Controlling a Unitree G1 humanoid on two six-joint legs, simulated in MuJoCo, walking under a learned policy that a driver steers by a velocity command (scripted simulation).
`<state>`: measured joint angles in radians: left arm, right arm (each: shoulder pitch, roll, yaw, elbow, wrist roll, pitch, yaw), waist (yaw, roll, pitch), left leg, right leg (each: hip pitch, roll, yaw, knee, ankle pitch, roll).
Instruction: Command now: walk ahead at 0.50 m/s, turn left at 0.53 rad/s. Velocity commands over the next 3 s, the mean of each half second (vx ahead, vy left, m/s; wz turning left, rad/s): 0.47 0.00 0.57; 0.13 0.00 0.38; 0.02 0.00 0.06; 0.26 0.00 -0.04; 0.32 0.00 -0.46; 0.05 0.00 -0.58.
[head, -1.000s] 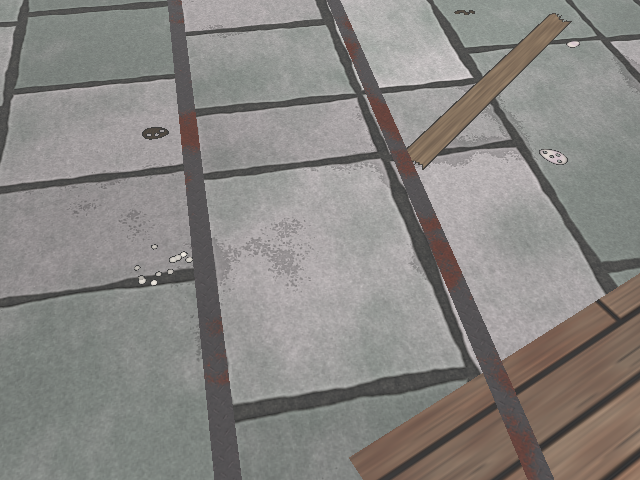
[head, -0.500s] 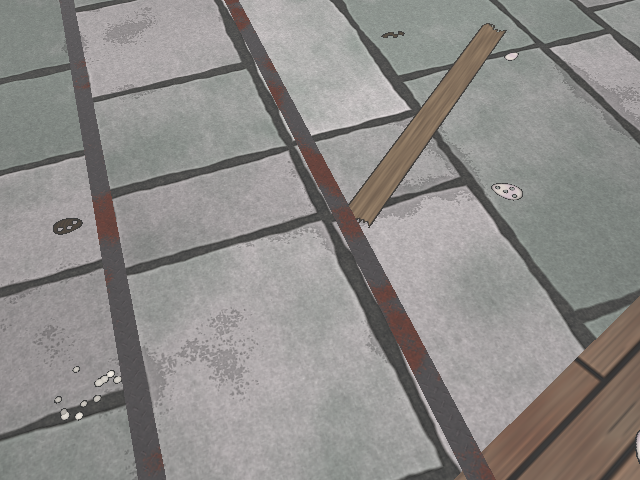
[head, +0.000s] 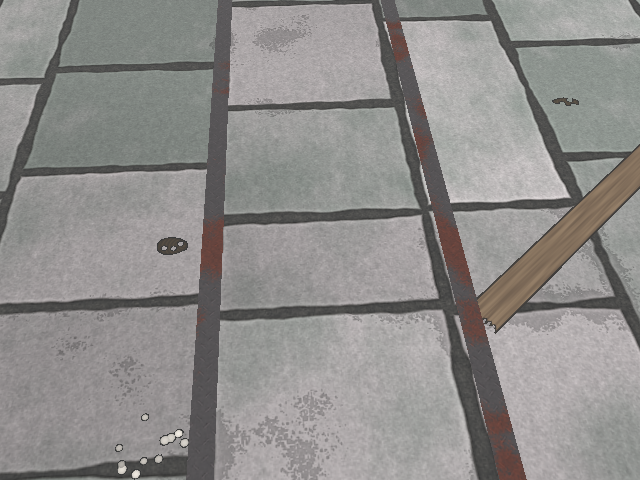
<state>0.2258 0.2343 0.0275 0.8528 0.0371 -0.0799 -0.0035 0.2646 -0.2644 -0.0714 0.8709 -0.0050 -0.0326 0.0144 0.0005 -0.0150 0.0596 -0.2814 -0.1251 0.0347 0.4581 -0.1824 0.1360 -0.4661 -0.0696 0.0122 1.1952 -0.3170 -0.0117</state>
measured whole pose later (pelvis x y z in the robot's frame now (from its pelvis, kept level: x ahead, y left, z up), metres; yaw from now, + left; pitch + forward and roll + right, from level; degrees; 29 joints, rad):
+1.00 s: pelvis +0.37 +0.02 +0.00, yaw +28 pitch +0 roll -1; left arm 0.25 0.25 0.03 0.83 0.02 0.04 0.01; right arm 0.15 -0.21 -0.01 0.74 -0.02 0.01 -0.01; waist 0.03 -0.03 0.06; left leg -0.32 -0.05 0.01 0.45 -0.14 0.07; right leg -0.36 -0.02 -0.03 0.91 -0.50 0.01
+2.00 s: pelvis +0.48 +0.10 +0.01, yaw +26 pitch +0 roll +0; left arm 0.28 0.22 0.06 1.03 0.03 -0.05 -0.03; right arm 0.40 -0.19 -0.04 1.06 -0.02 -0.09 -0.01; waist 0.00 -0.03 0.00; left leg -0.07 -0.05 0.09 0.32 -0.26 0.08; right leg -0.46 -0.02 0.00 1.05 -0.28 -0.09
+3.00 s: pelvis +0.77 +0.24 +0.00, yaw -8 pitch +1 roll +0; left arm 0.25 0.32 0.10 0.81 0.02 0.04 0.01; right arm 0.12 -0.27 -0.02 0.75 -0.01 0.00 -0.06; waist 0.04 -0.04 0.04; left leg -0.27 -0.04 -0.04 0.49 -0.21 0.03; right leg -0.34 0.19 0.21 0.71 -0.44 -0.04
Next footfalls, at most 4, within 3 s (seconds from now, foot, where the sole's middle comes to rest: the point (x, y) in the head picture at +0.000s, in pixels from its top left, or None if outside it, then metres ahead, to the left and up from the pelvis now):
0.36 right None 0.40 -0.11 -0.77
0.84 left None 0.43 0.14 -0.77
1.18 right None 0.46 -0.08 -0.77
2.30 right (259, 330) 0.80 0.16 -0.77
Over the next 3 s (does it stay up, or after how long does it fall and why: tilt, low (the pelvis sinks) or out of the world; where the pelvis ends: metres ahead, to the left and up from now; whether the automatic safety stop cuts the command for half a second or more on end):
stays up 0.77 0.24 0.00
